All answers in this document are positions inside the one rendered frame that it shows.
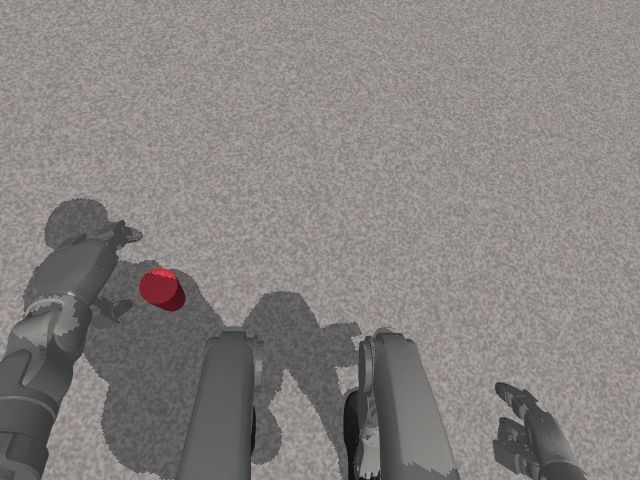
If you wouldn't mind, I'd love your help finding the right robot foot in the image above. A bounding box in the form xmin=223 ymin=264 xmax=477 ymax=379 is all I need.
xmin=343 ymin=390 xmax=380 ymax=480

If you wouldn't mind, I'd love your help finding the cup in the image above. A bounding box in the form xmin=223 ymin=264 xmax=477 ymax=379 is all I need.
xmin=139 ymin=268 xmax=186 ymax=312

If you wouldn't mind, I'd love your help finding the left robot arm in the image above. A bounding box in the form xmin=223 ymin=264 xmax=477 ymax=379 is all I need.
xmin=0 ymin=294 xmax=93 ymax=480

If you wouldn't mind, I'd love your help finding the right robot arm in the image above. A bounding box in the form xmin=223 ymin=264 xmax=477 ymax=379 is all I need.
xmin=538 ymin=462 xmax=590 ymax=480

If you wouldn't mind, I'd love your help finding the right robot hand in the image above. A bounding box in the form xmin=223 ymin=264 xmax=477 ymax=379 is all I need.
xmin=492 ymin=382 xmax=576 ymax=480

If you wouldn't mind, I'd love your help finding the left robot hand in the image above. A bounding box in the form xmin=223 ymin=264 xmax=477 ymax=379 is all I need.
xmin=32 ymin=220 xmax=143 ymax=330

